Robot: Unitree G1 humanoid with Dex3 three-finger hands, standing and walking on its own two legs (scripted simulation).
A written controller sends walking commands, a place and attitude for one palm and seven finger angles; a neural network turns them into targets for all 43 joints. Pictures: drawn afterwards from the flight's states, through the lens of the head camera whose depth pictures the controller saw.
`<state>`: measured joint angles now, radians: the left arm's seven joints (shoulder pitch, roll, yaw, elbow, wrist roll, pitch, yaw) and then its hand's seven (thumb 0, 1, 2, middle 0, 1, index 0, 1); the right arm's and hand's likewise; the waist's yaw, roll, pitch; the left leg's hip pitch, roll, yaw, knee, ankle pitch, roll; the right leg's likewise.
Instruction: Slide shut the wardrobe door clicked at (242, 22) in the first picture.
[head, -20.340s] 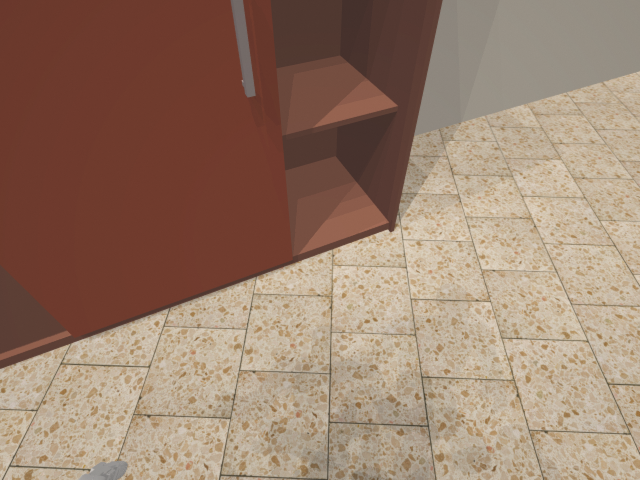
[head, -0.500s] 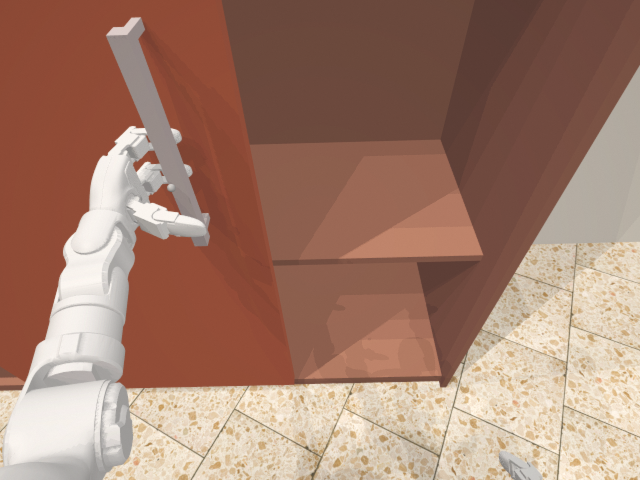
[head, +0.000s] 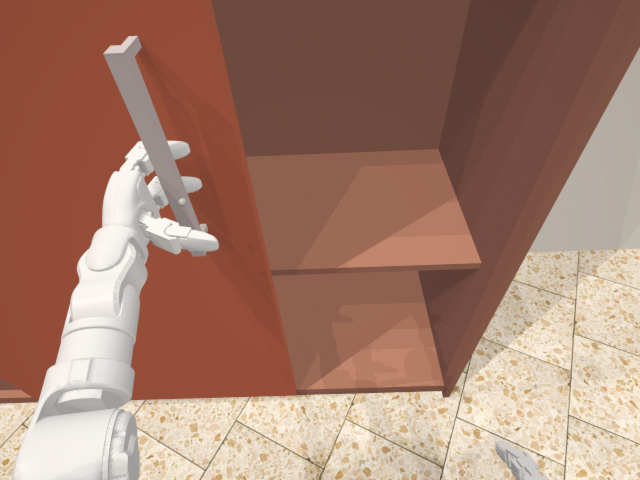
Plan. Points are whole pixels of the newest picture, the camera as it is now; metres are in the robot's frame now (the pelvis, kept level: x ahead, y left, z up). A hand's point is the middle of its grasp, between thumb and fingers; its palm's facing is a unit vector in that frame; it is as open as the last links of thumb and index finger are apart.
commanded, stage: slide the fingers in behind the handle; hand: left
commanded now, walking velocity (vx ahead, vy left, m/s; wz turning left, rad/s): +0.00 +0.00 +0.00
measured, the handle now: (171, 164) +0.47 +0.20 +0.18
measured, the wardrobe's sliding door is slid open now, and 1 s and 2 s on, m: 0.45 0.45 0.45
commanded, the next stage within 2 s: grip the handle and tug to test in 0.26 s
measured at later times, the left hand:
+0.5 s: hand (183, 202) +0.41 +0.17 +0.16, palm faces +0.06 -1.00 -0.04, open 14.1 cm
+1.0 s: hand (182, 199) +0.41 +0.18 +0.16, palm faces +0.06 -1.00 -0.03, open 6.6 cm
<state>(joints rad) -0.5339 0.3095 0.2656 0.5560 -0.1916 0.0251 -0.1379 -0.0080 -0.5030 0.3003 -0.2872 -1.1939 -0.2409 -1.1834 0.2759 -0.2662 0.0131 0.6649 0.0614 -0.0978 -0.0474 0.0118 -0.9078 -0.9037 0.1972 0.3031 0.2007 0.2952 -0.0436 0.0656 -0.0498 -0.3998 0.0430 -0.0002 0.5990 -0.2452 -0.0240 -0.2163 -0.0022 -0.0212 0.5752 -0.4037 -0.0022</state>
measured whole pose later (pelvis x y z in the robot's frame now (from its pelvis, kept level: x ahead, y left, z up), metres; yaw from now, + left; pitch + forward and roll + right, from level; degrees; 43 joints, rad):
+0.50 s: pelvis +0.01 +0.01 +0.00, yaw +0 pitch +3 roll +0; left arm -0.49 0.29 0.24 0.47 -0.19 0.06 -0.11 -0.01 -0.44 0.33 -0.28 -1.19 -0.22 -1.18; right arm 0.27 -0.26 0.01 0.67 0.06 -0.08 -0.04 0.01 -0.91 -0.90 0.20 0.30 0.20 0.30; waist -0.04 0.06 -0.05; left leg -0.38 0.03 0.01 0.59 -0.25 -0.02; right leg -0.19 -0.01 -0.02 0.56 -0.41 0.01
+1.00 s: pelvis +0.00 +0.00 +0.00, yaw +0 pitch +3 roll +0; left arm -0.55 0.30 0.25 0.55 -0.19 0.04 -0.12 0.01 0.59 0.77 -0.37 -1.32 -0.35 -1.32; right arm 0.28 -0.27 0.01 0.67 0.06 -0.07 -0.05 0.01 -0.91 -0.90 0.20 0.30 0.20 0.30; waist -0.04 0.06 -0.05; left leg -0.40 0.04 0.00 0.60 -0.25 -0.02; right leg -0.21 -0.01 -0.02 0.56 -0.40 0.00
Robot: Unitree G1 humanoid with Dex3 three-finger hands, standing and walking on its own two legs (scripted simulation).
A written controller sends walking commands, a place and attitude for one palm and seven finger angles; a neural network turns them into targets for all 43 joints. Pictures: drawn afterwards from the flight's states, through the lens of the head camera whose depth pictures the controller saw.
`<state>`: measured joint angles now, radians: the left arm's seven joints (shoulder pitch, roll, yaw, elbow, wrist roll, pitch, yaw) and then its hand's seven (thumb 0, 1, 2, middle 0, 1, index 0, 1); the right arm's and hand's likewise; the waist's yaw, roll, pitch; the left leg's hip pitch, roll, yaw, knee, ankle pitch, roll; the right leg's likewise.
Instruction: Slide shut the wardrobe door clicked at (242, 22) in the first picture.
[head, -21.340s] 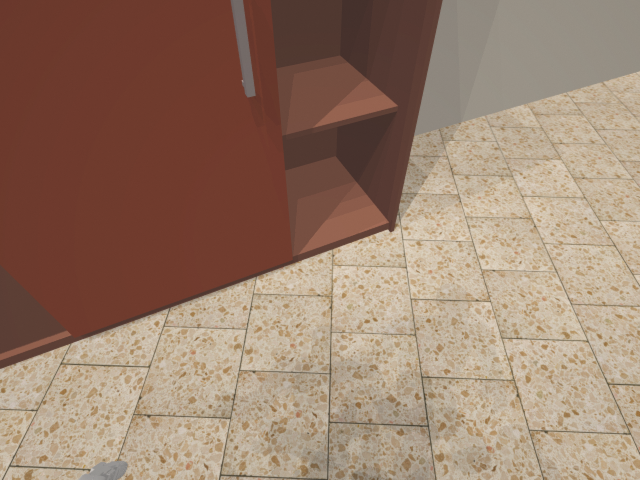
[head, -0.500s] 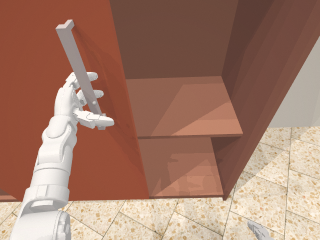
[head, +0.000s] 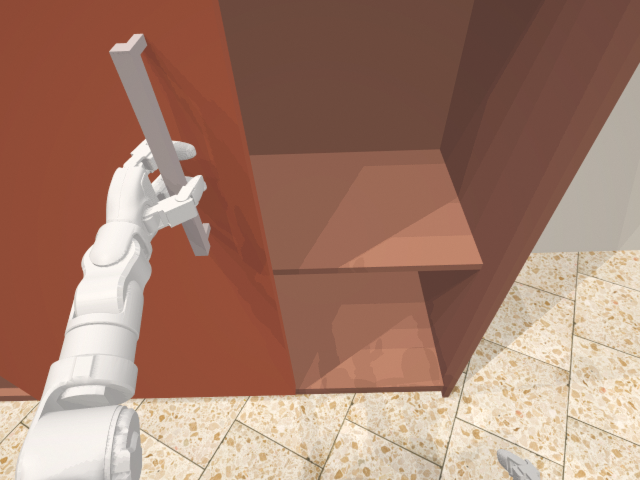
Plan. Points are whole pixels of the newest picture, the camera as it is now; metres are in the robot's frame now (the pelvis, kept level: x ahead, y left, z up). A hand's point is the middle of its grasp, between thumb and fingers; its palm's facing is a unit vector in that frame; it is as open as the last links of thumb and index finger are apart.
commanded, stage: grip the handle and tug to test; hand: left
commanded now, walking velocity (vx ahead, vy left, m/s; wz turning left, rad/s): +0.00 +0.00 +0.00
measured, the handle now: (175, 163) +0.47 +0.20 +0.18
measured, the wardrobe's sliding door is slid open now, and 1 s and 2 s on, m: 0.45 0.45 0.45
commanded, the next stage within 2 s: tug the door sideways, standing still in 0.78 s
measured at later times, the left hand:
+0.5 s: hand (185, 197) +0.41 +0.17 +0.16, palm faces +0.02 -1.00 -0.01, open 5.7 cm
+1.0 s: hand (186, 198) +0.41 +0.17 +0.16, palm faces +0.04 -1.00 -0.01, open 5.7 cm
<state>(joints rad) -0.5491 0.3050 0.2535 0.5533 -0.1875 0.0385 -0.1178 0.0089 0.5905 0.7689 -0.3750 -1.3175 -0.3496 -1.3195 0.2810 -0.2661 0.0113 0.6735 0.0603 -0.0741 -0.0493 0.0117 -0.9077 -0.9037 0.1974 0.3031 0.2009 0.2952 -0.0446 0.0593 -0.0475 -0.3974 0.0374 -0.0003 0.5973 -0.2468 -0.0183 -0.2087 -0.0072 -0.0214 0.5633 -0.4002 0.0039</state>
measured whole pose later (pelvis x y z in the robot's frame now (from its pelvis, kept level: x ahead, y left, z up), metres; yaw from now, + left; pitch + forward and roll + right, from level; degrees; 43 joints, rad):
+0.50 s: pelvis +0.00 +0.00 +0.00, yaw -1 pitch +3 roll -1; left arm -0.56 0.33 0.28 0.58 -0.20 0.03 -0.17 0.01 0.71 0.84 -0.39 -1.37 -0.37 -1.36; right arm 0.29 -0.27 0.01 0.66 0.06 -0.07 -0.05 0.01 -0.91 -0.90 0.20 0.30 0.20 0.30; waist -0.05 0.06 -0.05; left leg -0.41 0.05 0.00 0.60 -0.24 -0.02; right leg -0.23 0.00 -0.01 0.57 -0.39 0.00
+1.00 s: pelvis +0.02 +0.00 +0.00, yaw -1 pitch +4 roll +0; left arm -0.44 0.29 0.27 0.36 -0.21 0.12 -0.13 0.01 0.75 0.81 -0.37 -1.37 -0.34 -1.37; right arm 0.28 -0.27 0.00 0.63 0.07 -0.05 -0.05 0.01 -0.91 -0.90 0.20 0.30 0.20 0.30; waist -0.04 0.05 -0.07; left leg -0.39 0.04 0.01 0.60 -0.28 -0.02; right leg -0.19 -0.01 -0.01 0.54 -0.41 0.01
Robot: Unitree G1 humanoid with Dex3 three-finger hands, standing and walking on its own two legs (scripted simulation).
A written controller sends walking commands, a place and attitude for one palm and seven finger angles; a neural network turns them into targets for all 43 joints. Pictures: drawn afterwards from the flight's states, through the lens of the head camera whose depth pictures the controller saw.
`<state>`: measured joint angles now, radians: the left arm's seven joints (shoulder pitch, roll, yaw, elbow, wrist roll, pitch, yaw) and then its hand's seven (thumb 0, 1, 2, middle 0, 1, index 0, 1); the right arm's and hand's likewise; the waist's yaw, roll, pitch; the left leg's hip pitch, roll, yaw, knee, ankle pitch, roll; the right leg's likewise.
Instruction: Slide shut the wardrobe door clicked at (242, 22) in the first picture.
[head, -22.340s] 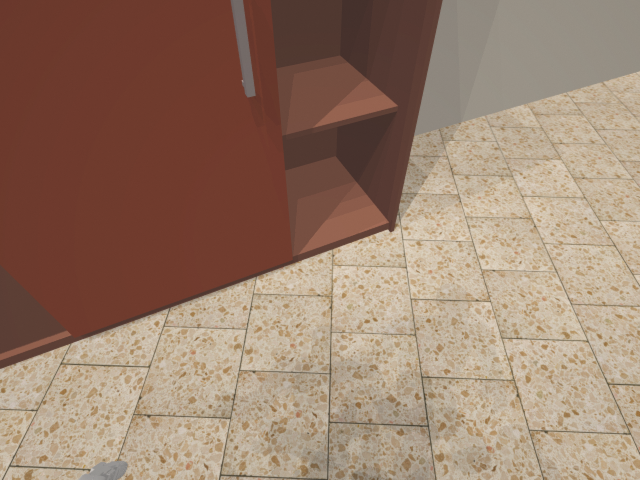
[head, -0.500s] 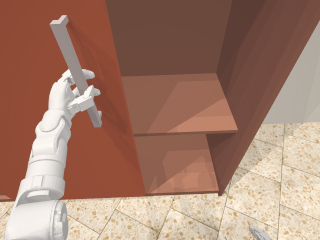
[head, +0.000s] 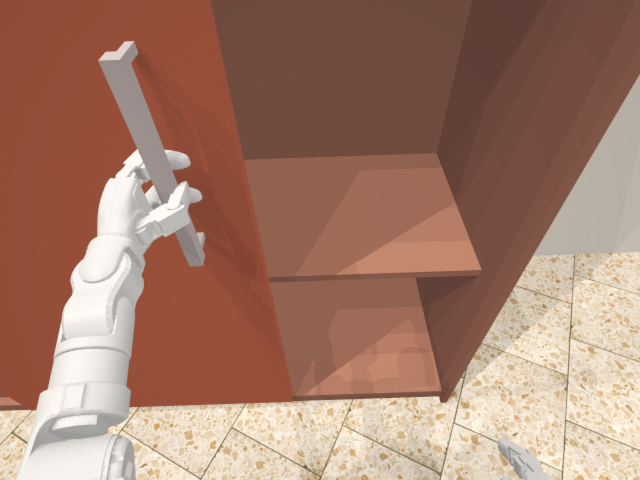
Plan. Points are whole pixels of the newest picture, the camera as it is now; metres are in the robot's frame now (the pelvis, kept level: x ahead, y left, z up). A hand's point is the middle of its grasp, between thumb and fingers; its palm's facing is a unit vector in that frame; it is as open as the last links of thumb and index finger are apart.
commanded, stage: tug the door sideways, standing still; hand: left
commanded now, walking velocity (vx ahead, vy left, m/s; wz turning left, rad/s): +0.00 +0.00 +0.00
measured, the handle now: (168, 173) +0.45 +0.20 +0.17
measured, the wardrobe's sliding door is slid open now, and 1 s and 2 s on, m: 0.45 0.45 0.40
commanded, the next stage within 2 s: step sideways, sliding the door along in 0.80 s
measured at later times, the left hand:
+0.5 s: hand (187, 209) +0.39 +0.17 +0.16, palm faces +0.16 -0.99 -0.05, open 5.9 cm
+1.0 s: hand (184, 211) +0.40 +0.17 +0.16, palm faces +0.15 -0.97 -0.18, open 6.0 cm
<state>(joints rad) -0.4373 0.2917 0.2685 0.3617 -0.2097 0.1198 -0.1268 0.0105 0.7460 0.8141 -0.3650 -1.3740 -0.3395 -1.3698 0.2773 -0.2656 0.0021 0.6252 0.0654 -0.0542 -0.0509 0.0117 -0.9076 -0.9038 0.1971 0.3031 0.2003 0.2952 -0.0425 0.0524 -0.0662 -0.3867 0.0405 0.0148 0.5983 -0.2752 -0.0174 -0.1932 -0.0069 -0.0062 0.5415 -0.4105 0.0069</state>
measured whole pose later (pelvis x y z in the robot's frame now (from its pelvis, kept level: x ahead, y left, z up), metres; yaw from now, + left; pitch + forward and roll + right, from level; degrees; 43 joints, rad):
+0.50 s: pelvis -0.01 +0.00 -0.01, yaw +3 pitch +4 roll -1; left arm -0.60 0.21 0.12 0.49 -0.15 0.07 0.05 0.00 0.79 0.83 -0.32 -1.40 -0.23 -1.40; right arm 0.26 -0.24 0.01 0.69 0.05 -0.12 -0.01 0.01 -0.91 -0.90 0.20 0.30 0.20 0.30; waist 0.01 0.07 -0.04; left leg -0.44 0.01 -0.04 0.65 -0.27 -0.01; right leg -0.23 -0.03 -0.06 0.60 -0.43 0.01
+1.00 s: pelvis -0.03 +0.01 -0.01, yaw +1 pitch +2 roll -1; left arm -0.63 0.28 0.10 0.53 -0.10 -0.01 0.05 -0.03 0.73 0.82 -0.36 -1.40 -0.26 -1.40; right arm 0.23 -0.25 0.02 0.68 0.05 -0.13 -0.03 0.01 -0.91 -0.90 0.20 0.30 0.20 0.30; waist 0.02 0.06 0.02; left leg -0.43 0.02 -0.01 0.64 -0.26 -0.01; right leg -0.24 -0.02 -0.03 0.62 -0.42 0.02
